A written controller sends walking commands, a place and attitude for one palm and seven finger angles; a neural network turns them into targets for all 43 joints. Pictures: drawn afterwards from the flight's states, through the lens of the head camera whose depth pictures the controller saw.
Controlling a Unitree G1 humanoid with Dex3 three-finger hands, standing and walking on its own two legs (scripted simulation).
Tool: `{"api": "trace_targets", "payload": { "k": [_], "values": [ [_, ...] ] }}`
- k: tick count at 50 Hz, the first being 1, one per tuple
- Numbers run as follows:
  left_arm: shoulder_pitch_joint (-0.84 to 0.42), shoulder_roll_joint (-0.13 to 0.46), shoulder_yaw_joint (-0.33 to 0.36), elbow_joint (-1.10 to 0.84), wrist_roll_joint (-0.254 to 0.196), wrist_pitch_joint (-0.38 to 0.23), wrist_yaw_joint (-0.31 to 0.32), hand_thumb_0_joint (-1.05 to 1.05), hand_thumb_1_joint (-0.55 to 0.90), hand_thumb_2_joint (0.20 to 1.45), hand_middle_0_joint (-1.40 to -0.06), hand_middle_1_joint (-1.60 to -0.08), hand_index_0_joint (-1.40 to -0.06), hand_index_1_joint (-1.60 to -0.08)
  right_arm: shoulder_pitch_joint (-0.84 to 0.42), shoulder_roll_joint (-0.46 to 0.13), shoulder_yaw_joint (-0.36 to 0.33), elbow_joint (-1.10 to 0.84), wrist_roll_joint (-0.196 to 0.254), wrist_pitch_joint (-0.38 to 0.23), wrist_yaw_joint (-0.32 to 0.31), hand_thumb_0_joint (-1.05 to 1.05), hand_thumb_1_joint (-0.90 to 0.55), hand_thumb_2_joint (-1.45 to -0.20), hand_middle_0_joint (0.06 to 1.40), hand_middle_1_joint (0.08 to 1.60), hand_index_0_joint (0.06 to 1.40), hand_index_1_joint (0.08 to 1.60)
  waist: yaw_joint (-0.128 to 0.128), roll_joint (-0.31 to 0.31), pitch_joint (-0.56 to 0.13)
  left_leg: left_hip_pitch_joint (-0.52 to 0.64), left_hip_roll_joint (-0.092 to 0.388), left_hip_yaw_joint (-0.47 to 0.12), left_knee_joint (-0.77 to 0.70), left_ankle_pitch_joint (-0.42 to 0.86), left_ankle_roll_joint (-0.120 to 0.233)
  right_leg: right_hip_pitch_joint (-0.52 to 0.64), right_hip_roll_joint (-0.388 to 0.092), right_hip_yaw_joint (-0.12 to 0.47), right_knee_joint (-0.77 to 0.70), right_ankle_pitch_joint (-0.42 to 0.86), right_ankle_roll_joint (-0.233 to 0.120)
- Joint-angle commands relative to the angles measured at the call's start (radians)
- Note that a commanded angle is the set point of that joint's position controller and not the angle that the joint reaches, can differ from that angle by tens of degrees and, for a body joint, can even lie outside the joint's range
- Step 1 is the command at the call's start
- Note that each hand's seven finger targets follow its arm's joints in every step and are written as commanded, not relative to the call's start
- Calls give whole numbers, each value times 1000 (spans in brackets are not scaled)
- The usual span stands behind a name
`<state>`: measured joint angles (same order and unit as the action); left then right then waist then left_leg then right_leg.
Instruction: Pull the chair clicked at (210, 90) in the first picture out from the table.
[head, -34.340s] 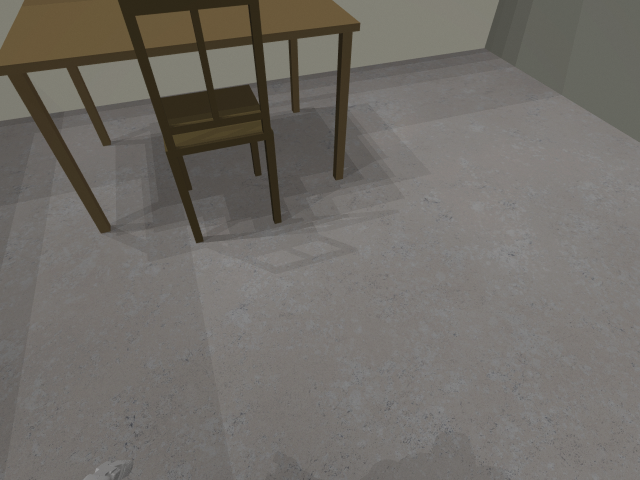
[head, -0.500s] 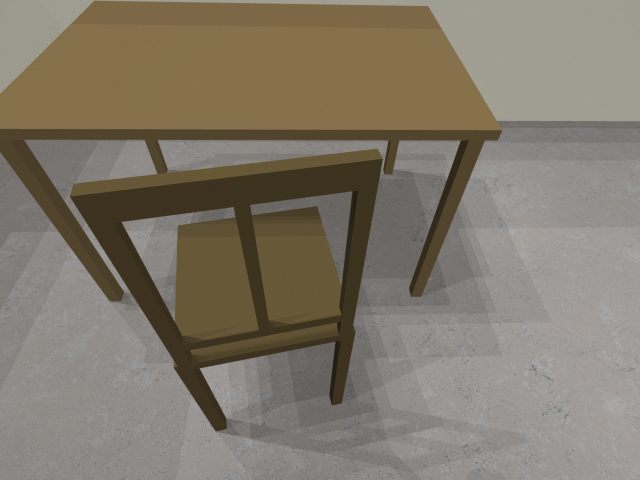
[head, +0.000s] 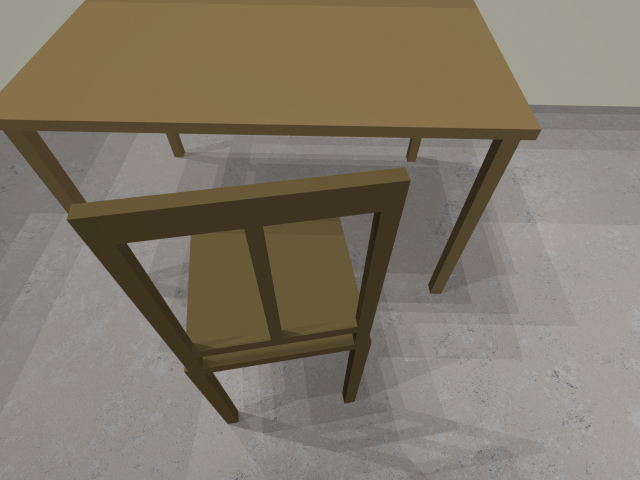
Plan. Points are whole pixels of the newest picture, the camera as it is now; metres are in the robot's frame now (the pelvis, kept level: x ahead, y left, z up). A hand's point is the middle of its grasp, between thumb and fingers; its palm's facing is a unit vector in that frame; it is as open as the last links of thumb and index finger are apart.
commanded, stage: come to a stop and stand still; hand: left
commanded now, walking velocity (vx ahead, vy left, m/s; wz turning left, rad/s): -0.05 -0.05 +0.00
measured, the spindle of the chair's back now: (267, 290) +0.38 +0.11 -0.05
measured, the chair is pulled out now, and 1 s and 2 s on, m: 0.22 0.22 0.22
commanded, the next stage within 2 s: look again from close up in 0.62 s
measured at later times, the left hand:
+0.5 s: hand out of the picture +0.02 +0.17 -0.17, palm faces -0.04 -0.97 -0.22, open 7.4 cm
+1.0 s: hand out of the picture -0.01 +0.17 -0.18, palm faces -0.03 -0.98 -0.18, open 7.4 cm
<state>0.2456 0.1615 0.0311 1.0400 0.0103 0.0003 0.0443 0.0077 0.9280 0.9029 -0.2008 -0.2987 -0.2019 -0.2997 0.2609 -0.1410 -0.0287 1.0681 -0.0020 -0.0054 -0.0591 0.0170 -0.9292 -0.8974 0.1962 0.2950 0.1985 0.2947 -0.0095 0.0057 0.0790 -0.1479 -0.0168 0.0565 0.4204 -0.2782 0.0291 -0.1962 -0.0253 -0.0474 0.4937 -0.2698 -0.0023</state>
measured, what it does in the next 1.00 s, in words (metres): stands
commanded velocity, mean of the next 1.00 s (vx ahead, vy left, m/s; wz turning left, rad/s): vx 0.00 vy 0.00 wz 0.00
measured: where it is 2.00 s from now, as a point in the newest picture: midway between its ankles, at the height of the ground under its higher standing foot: outside the picture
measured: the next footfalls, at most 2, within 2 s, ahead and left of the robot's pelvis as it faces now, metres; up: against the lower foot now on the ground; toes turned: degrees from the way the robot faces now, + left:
none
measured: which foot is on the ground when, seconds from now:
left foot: down 0.00-1.00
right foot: down 0.00-1.00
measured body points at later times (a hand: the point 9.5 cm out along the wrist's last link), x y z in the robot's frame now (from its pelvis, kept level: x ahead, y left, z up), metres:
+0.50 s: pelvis -0.04 +0.00 -0.01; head -0.03 -0.01 +0.44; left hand +0.03 +0.23 -0.15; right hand +0.00 -0.24 -0.16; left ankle -0.04 +0.10 -0.74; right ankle -0.03 -0.12 -0.74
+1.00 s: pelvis -0.02 +0.00 +0.00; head -0.02 +0.01 +0.45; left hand +0.00 +0.23 -0.16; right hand -0.01 -0.22 -0.16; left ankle -0.04 +0.10 -0.74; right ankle -0.03 -0.12 -0.74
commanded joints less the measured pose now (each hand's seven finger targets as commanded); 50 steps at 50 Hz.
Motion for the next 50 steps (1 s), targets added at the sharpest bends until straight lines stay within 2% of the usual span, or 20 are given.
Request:
{"api": "trace_targets", "payload": {
  "k": [1,3,4,5,6,7,8,9,10,12,14,16,18,22,23,24,30,37,39,50],
  "values": [
    [74,96,16,-43,1,3,6,0,900,900,-200,-300,-200,-300,74,-106,-22,-43,-6,1,7,0,-900,-900,200,300,200,300,4,-7,-96,81,154,-126,-6,488,20,-15,-82,88,-60,340,-34],
    [71,96,12,-40,1,-2,6,0,900,900,-200,-300,-200,-300,70,-95,-17,-36,-8,-3,13,0,-900,-900,200,300,200,300,3,24,-118,83,143,-120,-20,479,22,20,-86,89,-75,368,-29],
    [76,100,11,-39,2,-5,7,0,900,900,-200,-300,-200,-300,64,-93,-16,-38,-9,-7,14,0,-900,-900,200,300,200,300,2,18,-142,103,138,-111,-10,523,17,33,-91,93,-71,417,-26],
    [73,103,9,-37,1,-9,7,0,900,900,-200,-300,-200,-300,61,-99,-14,-36,-7,-6,15,0,-900,-900,200,300,200,300,0,-25,-160,118,140,-107,-2,523,12,42,-92,96,-73,451,-29],
    [107,135,8,-34,11,-21,39,0,900,900,-200,-300,-200,-300,14,-188,-32,-105,10,-13,24,0,-900,-900,200,300,200,300,8,-24,-215,71,177,-53,178,613,-18,48,-117,98,-22,627,-10],
    [70,154,10,-86,2,-25,32,0,900,900,-200,-300,-200,-300,38,-140,-25,-134,-5,-10,34,0,-900,-900,200,300,200,300,-2,-39,-221,-39,116,-61,143,257,-14,93,-143,135,-10,488,-46],
    [39,159,8,-89,3,-27,21,0,900,900,-200,-300,-200,-300,-2,-115,-19,-134,-13,-6,39,0,-900,-900,200,300,200,300,4,12,-227,-37,83,-43,93,145,-14,96,-165,174,-6,512,-69],
    [30,162,2,-95,1,-26,17,0,900,900,-200,-300,-200,-300,4,-113,-16,-137,-11,0,40,0,-900,-900,200,300,200,300,-7,-51,-190,-50,80,-48,89,65,-14,37,-157,175,-42,331,-72],
    [16,152,-2,-110,4,-27,15,0,900,900,-200,-300,-200,-300,17,-115,-15,-142,-12,2,43,0,-900,-900,200,300,200,300,-18,-89,-131,-66,81,-58,89,64,-12,-23,-144,174,-62,232,-71],
    [1,143,-9,-114,6,-27,10,0,900,900,-200,-300,-200,-300,22,-119,-9,-138,-13,-2,45,0,-900,-900,200,300,200,300,-21,-47,-46,-77,101,-81,50,110,-2,-86,-106,152,-60,157,-60],
    [9,139,-13,-121,7,-20,4,0,900,900,-200,-300,-200,-300,9,-126,-2,-142,-16,-4,47,0,-900,-900,200,300,200,300,-7,-6,15,-115,111,-105,12,86,5,-113,-81,146,-74,44,-52],
    [21,141,-17,-120,7,-17,1,0,900,900,-200,-300,-200,-300,3,-137,2,-145,-16,-7,49,0,-900,-900,200,300,200,300,-2,-20,32,-133,110,-111,-11,37,8,-113,-66,146,-86,-28,-46],
    [22,145,-18,-124,7,-14,-3,0,900,900,-200,-300,-200,-300,2,-139,4,-144,-17,-9,50,0,-900,-900,200,300,200,300,2,0,49,-139,108,-111,-36,-5,8,-126,-61,152,-99,-71,-46],
    [35,144,-18,-129,6,-15,-4,0,900,900,-200,-300,-200,-300,15,-147,8,-139,-18,-11,52,0,-900,-900,200,300,200,300,1,-49,8,-124,99,-100,-37,-43,5,-111,-66,160,-115,-104,-43],
    [30,146,-18,-130,6,-13,-6,0,900,900,-200,-300,-200,-300,16,-146,9,-133,-18,-12,52,0,-900,-900,200,300,200,300,2,-20,12,-123,101,-100,-55,-55,5,-112,-65,150,-117,-109,-43],
    [34,144,-17,-129,7,-13,-6,0,900,900,-200,-300,-200,-300,17,-148,9,-132,-18,-12,52,0,-900,-900,200,300,200,300,4,-23,6,-130,102,-105,-56,-66,5,-108,-63,151,-114,-112,-41],
    [61,134,-22,-103,4,-19,-7,0,900,900,-200,-300,-200,-300,33,-146,15,-97,-13,-27,49,0,-900,-900,200,300,200,300,10,-8,-78,-74,115,-102,-48,57,11,-46,-68,130,-86,34,-35],
    [86,126,-29,-50,1,-24,-5,0,900,900,-200,-300,-200,-300,60,-136,21,-42,-6,-33,42,0,-900,-900,200,300,200,300,10,-22,-93,-27,122,-88,-31,184,9,-11,-77,122,-77,163,-35],
    [93,121,-32,-37,1,-23,-5,0,900,900,-200,-300,-200,-300,54,-132,22,-28,-6,-33,40,0,-900,-900,200,300,200,300,13,0,-61,-26,124,-87,-36,198,9,-27,-75,119,-81,168,-34],
    [109,104,-35,7,3,-21,-1,0,900,900,-200,-300,-200,-300,57,-114,22,17,-3,-35,34,0,-900,-900,200,300,200,300,15,-17,-8,-18,123,-89,-61,211,10,-28,-77,116,-102,175,-27]
  ]
}}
